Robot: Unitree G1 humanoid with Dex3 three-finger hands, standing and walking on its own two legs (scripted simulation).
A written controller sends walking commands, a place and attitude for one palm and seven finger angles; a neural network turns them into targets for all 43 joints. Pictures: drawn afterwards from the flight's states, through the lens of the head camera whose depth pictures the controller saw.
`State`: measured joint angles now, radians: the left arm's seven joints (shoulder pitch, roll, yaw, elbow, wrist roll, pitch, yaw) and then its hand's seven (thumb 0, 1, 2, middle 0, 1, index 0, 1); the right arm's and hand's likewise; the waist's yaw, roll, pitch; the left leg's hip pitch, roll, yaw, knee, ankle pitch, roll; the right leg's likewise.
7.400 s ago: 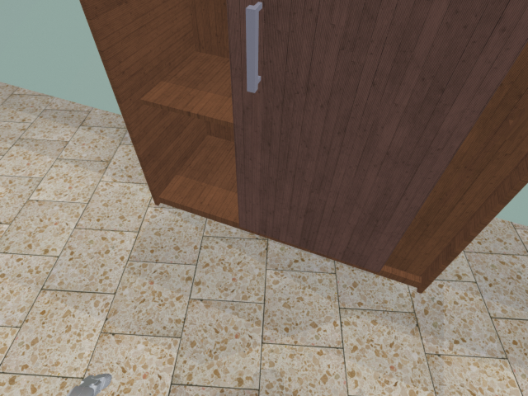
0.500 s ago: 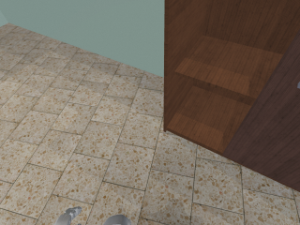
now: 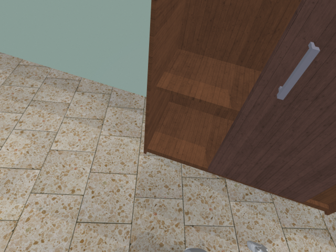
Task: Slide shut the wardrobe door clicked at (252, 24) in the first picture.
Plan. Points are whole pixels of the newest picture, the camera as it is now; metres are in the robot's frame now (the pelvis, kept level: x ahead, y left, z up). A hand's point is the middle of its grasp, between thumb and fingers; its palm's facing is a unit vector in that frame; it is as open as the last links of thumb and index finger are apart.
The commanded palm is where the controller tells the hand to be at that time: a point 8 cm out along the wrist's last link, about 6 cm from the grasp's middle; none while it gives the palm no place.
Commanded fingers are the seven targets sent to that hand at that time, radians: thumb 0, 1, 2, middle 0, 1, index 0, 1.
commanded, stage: turn to face it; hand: right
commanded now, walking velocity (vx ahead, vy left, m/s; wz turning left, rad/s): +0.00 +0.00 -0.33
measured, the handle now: (295, 72) +0.69 -0.36 +0.11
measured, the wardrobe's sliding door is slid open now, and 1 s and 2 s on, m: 0.44 0.44 0.44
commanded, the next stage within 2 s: take the last steps up to it in 0.18 s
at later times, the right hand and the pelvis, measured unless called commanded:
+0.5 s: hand out of the picture -0.08 -0.25 -0.19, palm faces +0.24 +0.95 -0.20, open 7.4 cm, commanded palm none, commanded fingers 0.00 -0.90 -0.90 0.20 0.30 0.20 0.30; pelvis -0.01 -0.06 +0.00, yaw -9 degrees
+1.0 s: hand (260, 243) +0.21 -0.27 -0.17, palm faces +0.15 +0.98 -0.16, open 7.4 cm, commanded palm none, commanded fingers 0.00 -0.90 -0.90 0.20 0.30 0.20 0.30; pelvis +0.13 -0.09 -0.01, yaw -11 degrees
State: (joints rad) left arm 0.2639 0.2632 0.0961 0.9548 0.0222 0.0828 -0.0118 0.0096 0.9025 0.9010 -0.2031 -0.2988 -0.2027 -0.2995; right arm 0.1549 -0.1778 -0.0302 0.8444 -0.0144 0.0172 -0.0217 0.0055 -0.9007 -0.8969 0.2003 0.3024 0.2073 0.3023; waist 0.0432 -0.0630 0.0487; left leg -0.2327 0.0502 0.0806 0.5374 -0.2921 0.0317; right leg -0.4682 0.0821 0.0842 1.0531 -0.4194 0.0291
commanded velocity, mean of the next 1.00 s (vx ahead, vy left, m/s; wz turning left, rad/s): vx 0.21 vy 0.00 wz -0.09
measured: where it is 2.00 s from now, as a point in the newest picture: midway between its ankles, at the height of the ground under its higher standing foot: outside the picture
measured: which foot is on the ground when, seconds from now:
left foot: down 0.00-0.40, up 0.42-1.00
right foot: up 0.00-0.38, down 0.40-1.00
